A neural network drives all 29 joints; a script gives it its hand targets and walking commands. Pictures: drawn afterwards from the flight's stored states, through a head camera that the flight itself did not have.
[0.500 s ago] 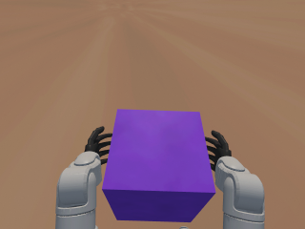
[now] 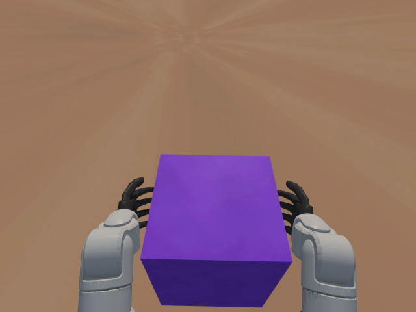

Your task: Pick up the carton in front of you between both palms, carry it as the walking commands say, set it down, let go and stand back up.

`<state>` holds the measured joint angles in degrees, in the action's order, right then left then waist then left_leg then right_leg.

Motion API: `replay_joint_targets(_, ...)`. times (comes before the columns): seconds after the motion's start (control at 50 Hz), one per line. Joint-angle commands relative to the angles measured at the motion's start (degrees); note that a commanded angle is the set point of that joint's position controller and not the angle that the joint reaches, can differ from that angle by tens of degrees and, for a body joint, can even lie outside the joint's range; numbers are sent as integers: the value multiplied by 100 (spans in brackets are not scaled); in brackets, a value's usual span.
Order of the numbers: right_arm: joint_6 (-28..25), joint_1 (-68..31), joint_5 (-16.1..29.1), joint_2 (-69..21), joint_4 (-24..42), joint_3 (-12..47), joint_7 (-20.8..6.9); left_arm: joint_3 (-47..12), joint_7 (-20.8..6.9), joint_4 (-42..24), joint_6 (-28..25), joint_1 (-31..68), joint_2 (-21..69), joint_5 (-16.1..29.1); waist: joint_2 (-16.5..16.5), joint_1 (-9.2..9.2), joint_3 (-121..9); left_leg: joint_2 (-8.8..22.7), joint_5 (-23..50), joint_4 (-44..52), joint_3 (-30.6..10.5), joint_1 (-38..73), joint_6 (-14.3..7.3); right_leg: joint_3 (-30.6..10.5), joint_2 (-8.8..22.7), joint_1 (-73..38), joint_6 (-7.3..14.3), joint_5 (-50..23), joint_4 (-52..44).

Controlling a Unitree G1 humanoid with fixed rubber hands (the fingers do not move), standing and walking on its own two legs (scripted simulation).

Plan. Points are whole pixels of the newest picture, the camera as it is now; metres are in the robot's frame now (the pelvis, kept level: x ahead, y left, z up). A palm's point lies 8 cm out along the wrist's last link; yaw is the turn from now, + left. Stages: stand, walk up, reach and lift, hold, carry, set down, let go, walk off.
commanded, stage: carry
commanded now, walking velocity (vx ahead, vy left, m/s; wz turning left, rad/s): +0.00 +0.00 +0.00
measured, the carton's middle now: (213, 234) +0.29 +0.00 +0.00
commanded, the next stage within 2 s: hold in 1.66 s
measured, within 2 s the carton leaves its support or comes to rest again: neither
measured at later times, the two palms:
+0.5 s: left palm (119, 239) +0.26 +0.17 +0.03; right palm (281, 241) +0.26 -0.13 +0.03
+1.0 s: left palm (111, 254) +0.23 +0.18 +0.04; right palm (281, 255) +0.23 -0.12 +0.03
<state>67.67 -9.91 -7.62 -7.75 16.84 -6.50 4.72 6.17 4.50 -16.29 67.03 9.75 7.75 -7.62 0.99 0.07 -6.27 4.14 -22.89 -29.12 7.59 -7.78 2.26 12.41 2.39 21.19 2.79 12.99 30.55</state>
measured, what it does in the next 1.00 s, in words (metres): shifts its weight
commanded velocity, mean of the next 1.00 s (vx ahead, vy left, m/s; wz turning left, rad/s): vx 0.00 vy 0.00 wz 0.00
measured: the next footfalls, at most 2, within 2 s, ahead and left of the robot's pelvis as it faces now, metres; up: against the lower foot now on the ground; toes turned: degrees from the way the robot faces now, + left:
none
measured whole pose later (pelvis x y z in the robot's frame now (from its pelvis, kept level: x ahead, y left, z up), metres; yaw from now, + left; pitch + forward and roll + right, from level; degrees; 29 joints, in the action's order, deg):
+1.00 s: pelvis -0.06 +0.02 +0.00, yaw +1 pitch +1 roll +0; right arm 42.1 -12.3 -13.7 -8.1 -10.1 -9.7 1.5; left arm 10.0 1.3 10.0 42.0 12.1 8.1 -13.9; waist 0.4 0.1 -4.8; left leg 2.3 -23.0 -31.4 11.1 -9.5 -1.5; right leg 10.5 5.2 21.9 0.6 8.9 30.1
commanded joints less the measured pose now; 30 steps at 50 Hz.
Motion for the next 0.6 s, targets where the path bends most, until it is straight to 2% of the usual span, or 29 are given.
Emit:
replay_joint_targets(0.0,-147,-2266,2270,-5334,27,4237,-1554,-4184,-1489,-51,-104,2252,5393,2215,-208,5,-1790,291,3215,202,-120,-73,29,-693,775,-1875,137,-5009,279)
replay_joint_targets(0.1,-569,-2284,2099,-5272,-108,4157,-1588,-4218,-1517,48,-504,2348,5353,2114,194,-1,-1543,514,4755,51,-90,507,-46,-472,499,-1114,-58,-3360,264)
replay_joint_targets(0.14,-725,-2243,2009,-5198,-156,4099,-1575,-4200,-1517,95,-653,2338,5268,2048,217,11,-1494,554,4867,-14,-57,472,-50,-445,464,-1146,-94,-3185,196)
replay_joint_targets(0.24,-1124,-2051,1713,-4906,-458,3874,-1529,-3946,-1501,393,-1045,2109,4948,1757,-18,17,-1544,469,3929,38,-32,174,-37,-613,654,-1507,4,-3930,234)
replay_joint_targets(0.28,-1315,-2045,1581,-4795,-640,3747,-1523,-3766,-1484,584,-1236,2033,4831,1595,-35,12,-1494,497,3877,103,-49,233,-61,-617,660,-1376,-17,-3657,252)
replay_joint_targets(0.38,-1882,-2051,1200,-4569,-1195,3320,-1500,-3287,-1447,1118,-1802,2045,4573,1174,164,21,-1362,673,4186,74,-53,311,-166,-551,615,-927,-93,-2380,362)
replay_joint_targets(0.42,-2144,-2187,1045,-4569,-1382,3130,-1490,-3132,-1445,1289,-2061,2237,4547,1049,163,19,-1286,661,3674,76,-27,84,-229,-569,635,-988,-98,-2193,282)
replay_joint_targets(0.5,-2680,-2567,749,-4574,-1957,2730,-1474,-2742,-1468,1884,-2605,2648,4570,785,-10,12,-1199,537,2576,221,-30,-109,-250,-668,711,-1080,-79,-2275,132)
replay_joint_targets(0.58,-3104,-2914,617,-4875,-2471,2573,-1540,-2546,-1550,2450,-3037,2959,4865,632,-79,8,-1182,508,1970,347,-102,-184,-297,-715,717,-1090,-89,-1936,-26)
